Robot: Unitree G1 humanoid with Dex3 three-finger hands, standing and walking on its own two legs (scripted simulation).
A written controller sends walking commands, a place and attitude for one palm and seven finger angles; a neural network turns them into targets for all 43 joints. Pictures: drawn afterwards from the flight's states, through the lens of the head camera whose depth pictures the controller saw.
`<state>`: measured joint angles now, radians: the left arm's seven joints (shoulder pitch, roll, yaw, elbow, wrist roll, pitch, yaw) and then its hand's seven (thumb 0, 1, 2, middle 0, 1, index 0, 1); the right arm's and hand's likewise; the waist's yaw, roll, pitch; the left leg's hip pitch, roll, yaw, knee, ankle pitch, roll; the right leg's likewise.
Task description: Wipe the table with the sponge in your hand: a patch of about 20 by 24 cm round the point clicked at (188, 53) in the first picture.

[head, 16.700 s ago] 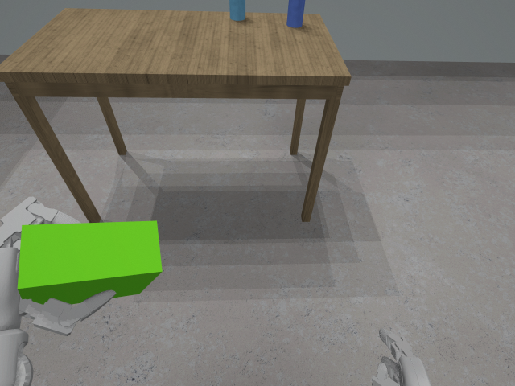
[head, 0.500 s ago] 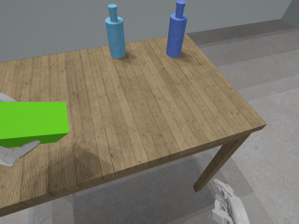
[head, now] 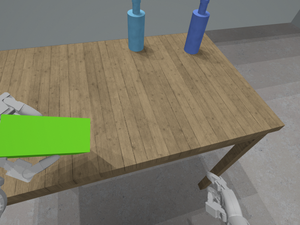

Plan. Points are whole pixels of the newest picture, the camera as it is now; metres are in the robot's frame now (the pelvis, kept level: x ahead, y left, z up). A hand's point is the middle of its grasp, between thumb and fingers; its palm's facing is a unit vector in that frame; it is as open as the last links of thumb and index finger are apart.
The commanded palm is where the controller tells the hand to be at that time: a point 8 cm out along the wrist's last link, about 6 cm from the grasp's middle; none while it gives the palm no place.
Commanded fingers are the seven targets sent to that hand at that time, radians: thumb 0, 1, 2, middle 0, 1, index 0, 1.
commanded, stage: come to a stop and stand still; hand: left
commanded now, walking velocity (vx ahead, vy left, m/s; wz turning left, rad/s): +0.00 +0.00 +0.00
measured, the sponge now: (59, 138) +0.24 +0.21 +0.15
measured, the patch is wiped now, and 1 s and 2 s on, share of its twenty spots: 0.00 0.00 0.00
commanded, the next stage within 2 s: look again from close up in 0.60 s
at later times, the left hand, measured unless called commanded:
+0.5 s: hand (45, 168) +0.18 +0.21 +0.16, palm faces +0.39 -0.86 -0.34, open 10.3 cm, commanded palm +0.13 +0.24 +0.18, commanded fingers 0.00 0.10 1.30 -1.20 -1.60 -1.20 -1.60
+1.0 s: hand (41, 154) +0.20 +0.23 +0.16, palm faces +0.37 -0.86 -0.34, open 10.3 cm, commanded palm +0.15 +0.26 +0.18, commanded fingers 0.00 0.10 1.30 -1.20 -1.60 -1.20 -1.60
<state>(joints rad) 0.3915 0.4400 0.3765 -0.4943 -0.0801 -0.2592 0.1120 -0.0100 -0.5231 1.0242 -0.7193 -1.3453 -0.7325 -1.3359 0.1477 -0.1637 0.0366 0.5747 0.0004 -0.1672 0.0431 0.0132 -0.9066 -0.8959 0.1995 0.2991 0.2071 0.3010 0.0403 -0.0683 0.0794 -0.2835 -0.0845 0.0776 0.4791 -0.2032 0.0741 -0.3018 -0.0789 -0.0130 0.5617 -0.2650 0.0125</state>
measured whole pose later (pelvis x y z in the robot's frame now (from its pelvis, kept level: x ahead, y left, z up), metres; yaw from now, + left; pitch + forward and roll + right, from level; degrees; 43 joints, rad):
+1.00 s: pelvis -0.01 -0.02 +0.01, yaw -1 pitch -2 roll -1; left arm 0.44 0.35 0.32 -0.43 -0.06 -0.16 0.12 -0.01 -0.52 1.03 -0.72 -1.34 -0.73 -1.33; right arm 0.19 -0.20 0.05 0.58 0.01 -0.14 -0.04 0.01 -0.91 -0.90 0.20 0.30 0.21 0.30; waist 0.02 -0.01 0.04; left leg -0.23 -0.02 0.05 0.43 -0.17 0.05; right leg -0.19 -0.01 -0.04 0.39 -0.16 0.01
